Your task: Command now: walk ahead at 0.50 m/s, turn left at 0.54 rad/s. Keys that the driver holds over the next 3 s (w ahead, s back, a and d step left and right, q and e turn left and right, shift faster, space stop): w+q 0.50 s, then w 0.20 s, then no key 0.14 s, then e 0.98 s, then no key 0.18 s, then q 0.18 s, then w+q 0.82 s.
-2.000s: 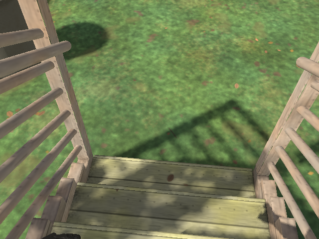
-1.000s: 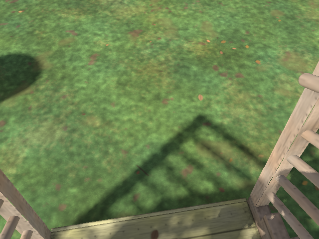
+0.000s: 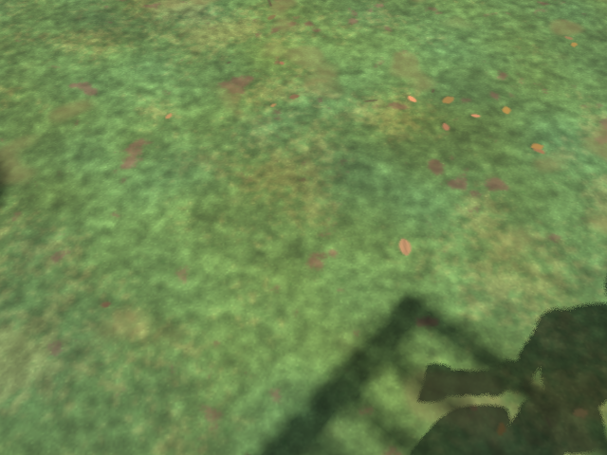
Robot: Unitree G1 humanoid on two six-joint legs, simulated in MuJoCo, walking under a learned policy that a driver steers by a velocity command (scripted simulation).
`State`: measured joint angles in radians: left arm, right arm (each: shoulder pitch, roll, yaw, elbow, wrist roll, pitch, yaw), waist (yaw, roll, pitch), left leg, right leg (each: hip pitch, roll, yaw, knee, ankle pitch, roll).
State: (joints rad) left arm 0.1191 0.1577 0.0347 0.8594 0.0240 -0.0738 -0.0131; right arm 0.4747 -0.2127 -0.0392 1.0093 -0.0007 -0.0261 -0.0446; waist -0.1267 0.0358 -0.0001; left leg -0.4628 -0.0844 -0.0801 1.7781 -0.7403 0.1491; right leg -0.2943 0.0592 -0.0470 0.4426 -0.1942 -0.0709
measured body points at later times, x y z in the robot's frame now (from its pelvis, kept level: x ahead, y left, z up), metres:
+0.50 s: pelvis +0.30 +0.05 -0.17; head +0.33 +0.07 +0.27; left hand +0.12 +0.23 -0.32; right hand +0.56 -0.10 -0.28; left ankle +0.35 +0.11 -0.91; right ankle +0.11 -0.10 -0.65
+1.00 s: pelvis +0.53 +0.07 -0.17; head +0.56 +0.06 +0.28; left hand +0.50 +0.32 -0.30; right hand +0.67 -0.15 -0.32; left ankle +0.46 +0.16 -0.84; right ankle +0.62 +0.01 -0.90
